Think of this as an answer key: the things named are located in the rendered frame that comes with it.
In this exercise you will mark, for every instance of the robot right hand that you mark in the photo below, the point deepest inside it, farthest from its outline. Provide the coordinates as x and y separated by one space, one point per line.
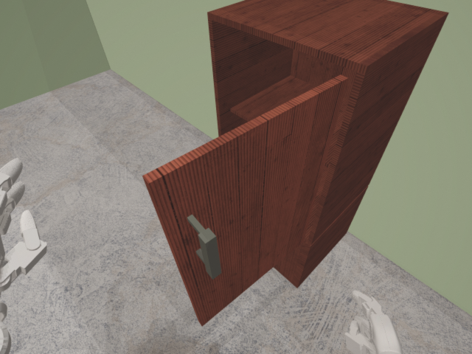
378 334

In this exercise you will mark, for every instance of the handle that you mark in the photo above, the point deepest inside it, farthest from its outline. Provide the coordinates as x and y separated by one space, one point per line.
209 248

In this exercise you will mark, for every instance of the robot left hand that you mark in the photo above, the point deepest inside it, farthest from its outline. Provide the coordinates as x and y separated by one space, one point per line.
23 257

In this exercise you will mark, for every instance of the cupboard door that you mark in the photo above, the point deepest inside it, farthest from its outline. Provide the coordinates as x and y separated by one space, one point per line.
254 187

